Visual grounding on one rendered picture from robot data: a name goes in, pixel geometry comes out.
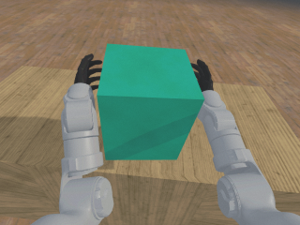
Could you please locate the left robot upper arm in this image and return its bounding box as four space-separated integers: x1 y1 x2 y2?
31 176 114 225

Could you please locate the pedestal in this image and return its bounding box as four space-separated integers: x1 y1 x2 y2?
0 66 300 225

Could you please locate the left robot forearm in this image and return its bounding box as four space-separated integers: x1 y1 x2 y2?
59 82 104 212

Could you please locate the right robot hand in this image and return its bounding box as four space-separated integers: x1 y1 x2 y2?
190 59 214 92

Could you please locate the right robot forearm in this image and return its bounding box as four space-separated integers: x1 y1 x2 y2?
197 90 276 205

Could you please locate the carton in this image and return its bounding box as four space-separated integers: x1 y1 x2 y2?
97 43 204 160

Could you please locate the right robot upper arm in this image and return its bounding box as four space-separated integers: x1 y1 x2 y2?
217 172 300 225

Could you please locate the left robot hand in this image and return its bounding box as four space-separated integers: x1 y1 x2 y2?
74 53 102 90

